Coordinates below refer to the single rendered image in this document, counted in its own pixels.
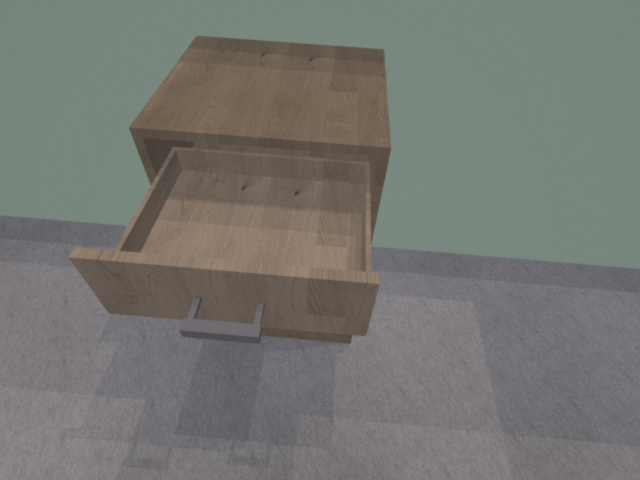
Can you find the handle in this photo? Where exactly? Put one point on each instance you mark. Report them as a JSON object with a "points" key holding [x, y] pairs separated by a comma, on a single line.
{"points": [[221, 330]]}

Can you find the cabinet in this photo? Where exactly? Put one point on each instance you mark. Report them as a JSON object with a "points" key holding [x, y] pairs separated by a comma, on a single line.
{"points": [[269, 97]]}

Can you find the drawer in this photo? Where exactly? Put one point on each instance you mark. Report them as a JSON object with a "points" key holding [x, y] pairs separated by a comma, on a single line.
{"points": [[236, 228]]}

